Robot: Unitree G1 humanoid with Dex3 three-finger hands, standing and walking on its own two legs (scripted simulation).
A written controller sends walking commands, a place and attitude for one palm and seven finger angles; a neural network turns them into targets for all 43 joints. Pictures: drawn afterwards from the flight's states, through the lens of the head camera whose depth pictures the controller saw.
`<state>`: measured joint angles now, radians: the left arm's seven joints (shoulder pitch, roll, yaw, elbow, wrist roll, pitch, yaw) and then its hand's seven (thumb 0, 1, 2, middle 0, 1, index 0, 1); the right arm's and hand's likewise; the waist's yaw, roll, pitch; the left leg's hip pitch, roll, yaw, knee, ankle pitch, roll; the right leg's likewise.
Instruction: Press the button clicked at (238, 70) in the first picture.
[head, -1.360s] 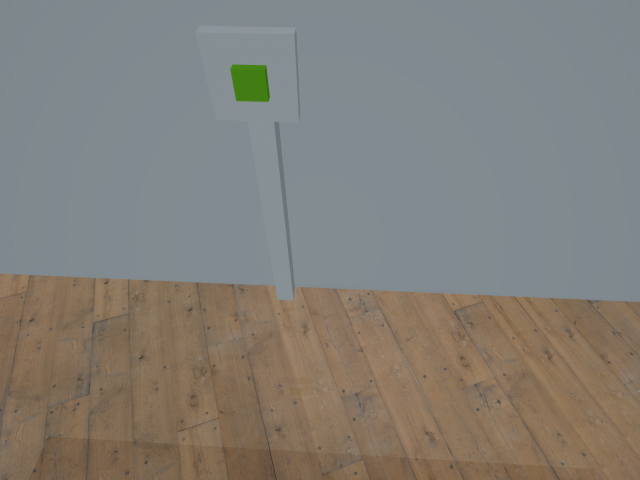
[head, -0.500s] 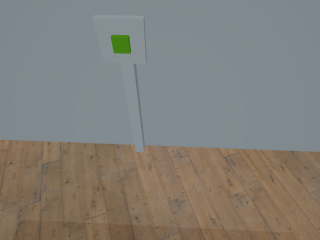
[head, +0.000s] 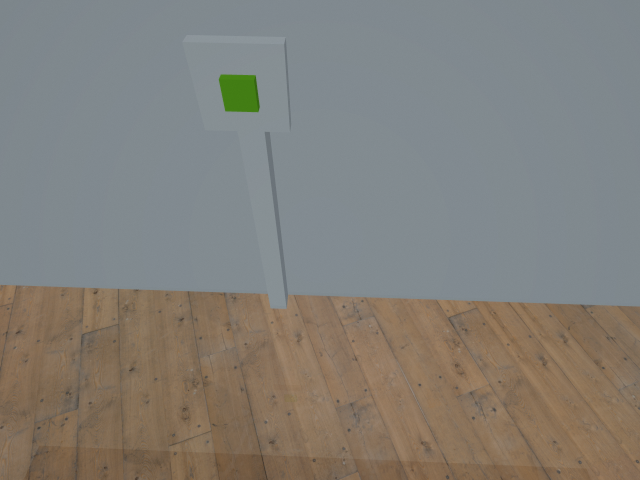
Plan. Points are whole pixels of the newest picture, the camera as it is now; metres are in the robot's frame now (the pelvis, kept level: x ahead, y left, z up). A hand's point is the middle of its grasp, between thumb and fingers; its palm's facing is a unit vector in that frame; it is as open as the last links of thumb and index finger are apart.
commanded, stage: take the last steps up to it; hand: left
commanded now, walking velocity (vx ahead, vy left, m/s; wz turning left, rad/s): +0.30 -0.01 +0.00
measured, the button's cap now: (240, 92) +0.75 +0.20 +0.09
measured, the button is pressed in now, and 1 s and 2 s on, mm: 0 0 0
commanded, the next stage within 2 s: come to a stop and stand still in 0.70 s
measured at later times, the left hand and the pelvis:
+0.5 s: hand out of the picture +0.13 +0.16 -0.19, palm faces +0.05 -0.97 -0.25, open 7.3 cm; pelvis +0.10 -0.03 -0.03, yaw +1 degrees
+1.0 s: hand (249, 444) +0.21 +0.13 -0.20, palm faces +0.11 -0.98 -0.15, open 7.4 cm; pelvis +0.23 -0.03 -0.02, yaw +1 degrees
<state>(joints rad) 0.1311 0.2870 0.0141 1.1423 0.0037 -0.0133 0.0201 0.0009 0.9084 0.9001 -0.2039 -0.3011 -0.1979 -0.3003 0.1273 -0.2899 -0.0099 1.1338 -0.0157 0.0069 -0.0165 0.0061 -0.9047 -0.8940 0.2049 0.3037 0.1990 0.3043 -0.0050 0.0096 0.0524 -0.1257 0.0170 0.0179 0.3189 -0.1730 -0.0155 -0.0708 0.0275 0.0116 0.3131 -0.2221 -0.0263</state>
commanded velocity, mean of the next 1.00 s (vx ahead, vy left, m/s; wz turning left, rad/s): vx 0.12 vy -0.01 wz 0.00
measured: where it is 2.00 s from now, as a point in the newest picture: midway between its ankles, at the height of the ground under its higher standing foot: outside the picture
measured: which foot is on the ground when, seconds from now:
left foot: down 0.00-0.46, up 0.48-0.82, down 0.84-1.00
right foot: down 0.00-0.24, up 0.26-0.44, down 0.46-0.84, up 0.86-1.00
